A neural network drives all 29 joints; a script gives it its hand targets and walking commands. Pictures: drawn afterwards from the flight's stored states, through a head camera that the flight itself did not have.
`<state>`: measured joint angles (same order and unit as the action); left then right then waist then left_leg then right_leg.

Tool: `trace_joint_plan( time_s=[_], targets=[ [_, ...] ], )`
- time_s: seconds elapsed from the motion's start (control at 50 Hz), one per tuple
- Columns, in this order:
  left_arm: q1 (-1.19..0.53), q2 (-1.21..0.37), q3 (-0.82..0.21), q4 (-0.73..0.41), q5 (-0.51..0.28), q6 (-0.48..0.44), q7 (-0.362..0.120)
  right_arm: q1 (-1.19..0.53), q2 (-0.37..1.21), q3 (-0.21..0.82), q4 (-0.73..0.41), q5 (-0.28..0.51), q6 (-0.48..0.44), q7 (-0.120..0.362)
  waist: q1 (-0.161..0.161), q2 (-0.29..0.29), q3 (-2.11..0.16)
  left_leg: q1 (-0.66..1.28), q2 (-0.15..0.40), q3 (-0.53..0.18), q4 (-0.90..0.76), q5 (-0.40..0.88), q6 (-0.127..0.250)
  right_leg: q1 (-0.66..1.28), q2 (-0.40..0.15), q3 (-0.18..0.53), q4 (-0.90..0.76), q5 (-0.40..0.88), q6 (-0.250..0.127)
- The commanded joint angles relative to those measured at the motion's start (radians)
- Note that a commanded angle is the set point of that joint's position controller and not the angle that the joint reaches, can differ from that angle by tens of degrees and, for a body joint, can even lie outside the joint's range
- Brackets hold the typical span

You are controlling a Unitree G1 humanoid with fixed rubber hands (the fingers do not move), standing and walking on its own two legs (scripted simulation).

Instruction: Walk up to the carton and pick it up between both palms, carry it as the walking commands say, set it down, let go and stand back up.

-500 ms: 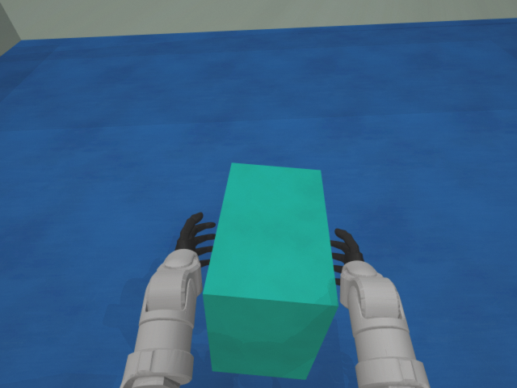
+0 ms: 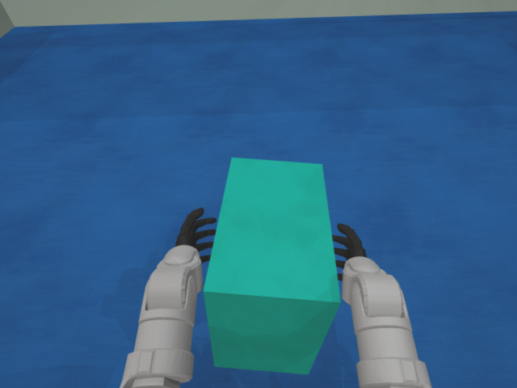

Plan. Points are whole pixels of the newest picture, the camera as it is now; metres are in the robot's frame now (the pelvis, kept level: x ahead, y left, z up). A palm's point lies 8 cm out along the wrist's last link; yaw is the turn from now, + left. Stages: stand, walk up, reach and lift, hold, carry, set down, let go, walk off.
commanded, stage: carry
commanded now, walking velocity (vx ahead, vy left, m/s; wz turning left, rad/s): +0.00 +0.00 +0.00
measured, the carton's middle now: (269, 263) +0.35 +0.02 -0.05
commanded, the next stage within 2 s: hold in 0.62 s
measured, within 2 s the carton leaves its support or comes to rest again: neither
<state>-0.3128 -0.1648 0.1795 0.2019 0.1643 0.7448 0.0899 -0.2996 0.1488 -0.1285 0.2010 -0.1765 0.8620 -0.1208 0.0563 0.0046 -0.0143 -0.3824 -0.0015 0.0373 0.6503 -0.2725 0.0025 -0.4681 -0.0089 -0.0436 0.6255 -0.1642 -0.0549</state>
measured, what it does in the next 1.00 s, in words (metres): stands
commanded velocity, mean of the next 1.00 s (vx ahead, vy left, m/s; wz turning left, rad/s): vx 0.00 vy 0.00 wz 0.00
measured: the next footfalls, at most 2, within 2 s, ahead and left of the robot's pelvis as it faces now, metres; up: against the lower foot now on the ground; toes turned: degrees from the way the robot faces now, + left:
none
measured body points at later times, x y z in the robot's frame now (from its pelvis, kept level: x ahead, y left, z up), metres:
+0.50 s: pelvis +0.01 +0.00 +0.00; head +0.01 +0.00 +0.45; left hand +0.32 +0.15 +0.04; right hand +0.32 -0.11 +0.02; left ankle +0.04 +0.12 -0.72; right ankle +0.10 -0.09 -0.72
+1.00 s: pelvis +0.03 +0.01 +0.01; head -0.01 +0.00 +0.45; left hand +0.35 +0.15 +0.06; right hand +0.33 -0.12 +0.03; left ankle +0.04 +0.12 -0.72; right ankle +0.10 -0.09 -0.72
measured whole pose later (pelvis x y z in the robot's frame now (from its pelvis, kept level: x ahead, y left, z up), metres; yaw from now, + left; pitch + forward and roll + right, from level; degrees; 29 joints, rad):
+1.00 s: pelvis +0.03 +0.01 +0.01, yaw +0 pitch -5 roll +0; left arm -0.42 -0.18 0.26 0.44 0.17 0.65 0.06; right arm -0.28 0.15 -0.17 0.29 -0.21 0.79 -0.12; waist 0.05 0.03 -0.02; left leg -0.23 0.01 0.03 0.63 -0.33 0.01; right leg -0.31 0.00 -0.04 0.60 -0.21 -0.03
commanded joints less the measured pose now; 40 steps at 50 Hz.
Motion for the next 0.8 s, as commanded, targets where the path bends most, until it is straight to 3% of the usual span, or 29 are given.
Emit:
trace_joint_plan(
  time_s=[0.0, 0.06, 0.08, 0.12, 0.16, 0.18, 0.2, 0.22, 0.24, 0.26, 0.3, 0.32, 0.34, 0.38, 0.4, 0.44, 0.5, 0.54, 0.56, 0.6, 0.62, 0.64, 0.66, 0.68, 0.7, 0.72, 0.74, 0.76, 0.78],
  targets=[
    [-0.586, -0.992, -0.645, -0.097, -0.287, 0.011, -0.273, -0.799, 0.947, 0.605, -0.260, 0.295, -0.124, 0.239, -0.059, 0.019, -0.437, 0.113, 0.104, -0.083, -0.141, -0.070, 0.073, 0.141, -0.110, 0.184, -0.176, -0.052, -0.014],
    [-0.627, -0.949, -0.625, -0.049, -0.282, 0.001, -0.279, -0.829, 0.893, 0.566, -0.213, 0.263, -0.133, 0.235, -0.056, -0.032, -0.431, 0.085, 0.132, -0.123, -0.174, -0.109, 0.092, 0.132, -0.083, 0.160, -0.178, -0.115, 0.017],
    [-0.645, -0.955, -0.637, -0.056, -0.285, -0.003, -0.280, -0.834, 0.914, 0.567, -0.192, 0.266, -0.133, 0.234, -0.050, 0.022, -0.416, 0.069, 0.111, -0.097, -0.158, -0.164, 0.082, 0.115, -0.090, 0.195, -0.221, -0.173, 0.009],
    [-0.596, -1.029, -0.671, -0.088, -0.308, -0.002, -0.281, -0.873, 0.948, 0.631, -0.332, 0.309, -0.145, 0.238, -0.054, -0.049, -0.452, 0.112, 0.110, -0.096, -0.150, -0.062, 0.082, 0.160, -0.102, 0.173, -0.181, -0.023, 0.000],
    [-0.551, -1.007, -0.665, -0.098, -0.304, 0.005, -0.276, -0.845, 0.946, 0.639, -0.345, 0.307, -0.138, 0.230, -0.057, -0.112, -0.496, 0.115, 0.082, -0.047, -0.089, -0.079, 0.056, 0.200, -0.130, 0.221, -0.220, 0.024, -0.011],
    [-0.502, -0.998, -0.650, -0.101, -0.296, 0.006, -0.274, -0.759, 0.939, 0.621, -0.297, 0.293, -0.125, 0.232, -0.060, -0.056, -0.508, 0.118, 0.076, -0.042, -0.092, -0.045, 0.056, 0.225, -0.146, 0.215, -0.207, 0.067, -0.005],
    [-0.522, -0.991, -0.648, -0.119, -0.292, 0.004, -0.266, -0.763, 0.956, 0.638, -0.298, 0.313, -0.124, 0.237, -0.061, -0.087, -0.499, 0.139, 0.091, -0.060, -0.108, -0.001, 0.058, 0.235, -0.131, 0.198, -0.171, 0.126, -0.016],
    [-0.570, -0.972, -0.631, -0.083, -0.277, 0.008, -0.268, -0.776, 0.925, 0.596, -0.254, 0.286, -0.121, 0.237, -0.058, -0.014, -0.464, 0.145, 0.108, -0.064, -0.112, 0.031, 0.062, 0.191, -0.127, 0.204, -0.164, 0.113, -0.017],
    [-0.481, -0.995, -0.646, -0.085, -0.284, 0.015, -0.271, -0.775, 0.940, 0.633, -0.317, 0.305, -0.125, 0.239, -0.053, -0.048, -0.503, 0.130, 0.097, -0.067, -0.097, -0.033, 0.065, 0.210, -0.134, 0.208, -0.177, 0.064, -0.006],
    [-0.572, -0.972, -0.645, -0.084, -0.291, 0.010, -0.275, -0.767, 0.922, 0.586, -0.255, 0.280, -0.123, 0.234, -0.057, -0.014, -0.466, 0.096, 0.103, -0.079, -0.119, -0.067, 0.064, 0.193, -0.121, 0.199, -0.188, 0.019, -0.012],
    [-0.466, -0.959, -0.619, -0.063, -0.261, 0.021, -0.269, -0.760, 0.915, 0.614, -0.286, 0.276, -0.115, 0.230, -0.054, -0.097, -0.431, 0.081, 0.074, -0.041, -0.090, -0.108, 0.052, 0.174, -0.141, 0.223, -0.240, -0.033, -0.004],
    [-0.553, -0.965, -0.642, -0.116, -0.288, 0.013, -0.266, -0.763, 0.940, 0.607, -0.258, 0.289, -0.114, 0.234, -0.059, -0.071, -0.475, 0.110, 0.081, -0.045, -0.095, -0.091, 0.055, 0.208, -0.147, 0.210, -0.224, -0.018, -0.010],
    [-0.561, -0.961, -0.638, -0.102, -0.284, 0.013, -0.266, -0.811, 0.939, 0.624, -0.274, 0.303, -0.117, 0.237, -0.059, -0.108, -0.475, 0.128, 0.066, -0.030, -0.081, -0.056, 0.049, 0.197, -0.146, 0.224, -0.249, -0.013, -0.007],
    [-0.582, -0.990, -0.678, -0.146, -0.313, 0.011, -0.275, -0.792, 0.950, 0.624, -0.319, 0.300, -0.121, 0.236, -0.055, -0.077, -0.493, 0.145, 0.069, -0.032, -0.083, -0.127, 0.061, 0.177, -0.152, 0.240, -0.271, -0.145, -0.004],
    [-0.536, -0.998, -0.674, -0.149, -0.314, 0.014, -0.273, -0.785, 0.952, 0.635, -0.334, 0.307, -0.123, 0.236, -0.054, -0.072, -0.499, 0.148, 0.087, -0.053, -0.107, -0.068, 0.066, 0.201, -0.136, 0.200, -0.225, -0.048, 0.005],
    [-0.495, -1.010, -0.654, -0.089, -0.303, 0.020, -0.276, -0.771, 0.955, 0.640, -0.337, 0.306, -0.117, 0.234, -0.055, -0.118, -0.501, 0.132, 0.082, -0.058, -0.095, -0.072, 0.073, 0.205, -0.136, 0.206, -0.236, -0.050, 0.000],
    [-0.550, -0.982, -0.669, -0.141, -0.303, 0.017, -0.274, -0.789, 0.932, 0.624, -0.324, 0.305, -0.116, 0.240, -0.056, -0.003, -0.505, 0.152, 0.105, -0.065, -0.087, -0.004, 0.064, 0.205, -0.137, 0.200, -0.180, 0.110, -0.021],
    [-0.555, -0.976, -0.654, -0.127, -0.299, 0.019, -0.269, -0.757, 0.941, 0.614, -0.282, 0.302, -0.106, 0.237, -0.053, -0.003, -0.478, 0.138, 0.107, -0.074, -0.121, -0.031, 0.071, 0.197, -0.120, 0.187, -0.188, 0.035, -0.008],
    [-0.482, -0.978, -0.632, -0.100, -0.273, 0.030, -0.264, -0.761, 0.932, 0.620, -0.314, 0.299, -0.103, 0.237, -0.052, -0.053, -0.510, 0.148, 0.111, -0.085, -0.113, -0.002, 0.072, 0.225, -0.126, 0.175, -0.174, 0.083, -0.002],
    [-0.522, -0.974, -0.637, -0.084, -0.269, 0.029, -0.261, -0.805, 0.911, 0.603, -0.306, 0.302, -0.110, 0.242, -0.051, 0.029, -0.482, 0.144, 0.130, -0.099, -0.159, -0.038, 0.082, 0.193, -0.109, 0.160, -0.150, 0.037, 0.008],
    [-0.610, -1.002, -0.571, 0.052, -0.233, 0.001, -0.281, -0.733, 0.994, 0.538, -0.179, 0.266, -0.133, 0.273, -0.055, 0.139, -0.512, -0.063, -0.013, -0.196, -0.227, -0.286, 0.018, 0.630, 0.096, 0.143, -0.066, -0.100, 0.035],
    [-0.802, -1.066, -0.601, -0.001, -0.270, -0.028, -0.288, -0.847, 1.001, 0.568, -0.235, 0.295, -0.160, 0.272, -0.077, 0.163, -0.633, -0.108, -0.004, -0.212, -0.232, -0.245, 0.011, 0.692, 0.099, 0.154, -0.021, -0.006, 0.047],
    [-0.702, -1.040, -0.564, 0.056, -0.260, -0.045, -0.299, -0.850, 1.006, 0.586, -0.248, 0.295, -0.168, 0.273, -0.051, 0.061, -0.585, -0.123, -0.009, -0.191, -0.219, -0.200, 0.021, 0.697, 0.096, 0.152, -0.042, -0.023, 0.055],
    [-0.837, -1.114, -0.595, 0.049, -0.271, -0.055, -0.313, -0.876, 1.050, 0.581, -0.210, 0.295, -0.180, 0.282, -0.087, 0.070, -0.519, -0.130, -0.014, -0.201, -0.221, -0.197, 0.012, 0.660, 0.104, 0.150, -0.047, 0.001, 0.052],
    [-0.867, -1.100, -0.546, 0.099, -0.255, -0.067, -0.321, -0.969, 1.097, 0.585, -0.196, 0.302, -0.190, 0.279, -0.030, 0.032, -0.534, -0.129, -0.017, -0.186, -0.199, -0.197, 0.020, 0.661, 0.091, 0.170, -0.069, -0.073, 0.057],
    [-0.912, -1.121, -0.555, 0.127, -0.256, -0.069, -0.339, -0.995, 1.136, 0.590, -0.194, 0.308, -0.190, 0.278, -0.036, 0.053, -0.534, -0.130, -0.020, -0.196, -0.177, -0.212, 0.021, 0.669, 0.076, 0.190, -0.076, -0.113, 0.062],
    [-0.839, -1.099, -0.558, 0.170, -0.245, -0.072, -0.349, -0.941, 1.126, 0.540, -0.154, 0.283, -0.187, 0.270, -0.082, 0.016, -0.505, -0.082, -0.023, -0.191, -0.178, -0.186, 0.026, 0.632, 0.076, 0.170, -0.099, -0.105, 0.061],
    [-0.820, -1.107, -0.519, 0.262, -0.214, -0.069, -0.359, -0.941, 1.127, 0.507, -0.100, 0.271, -0.193, 0.275, -0.093, 0.025, -0.415, -0.126, -0.041, -0.173, -0.183, -0.250, 0.020, 0.637, 0.082, 0.159, -0.122, -0.177, 0.066],
    [-0.857, -1.117, -0.501, 0.279, -0.213, -0.084, -0.379, -1.005, 1.190, 0.544, -0.113, 0.297, -0.203, 0.274, -0.048, 0.007, -0.426, -0.146, -0.037, -0.179, -0.173, -0.200, 0.028, 0.646, 0.064, 0.188, -0.127, -0.154, 0.078]
  ],
)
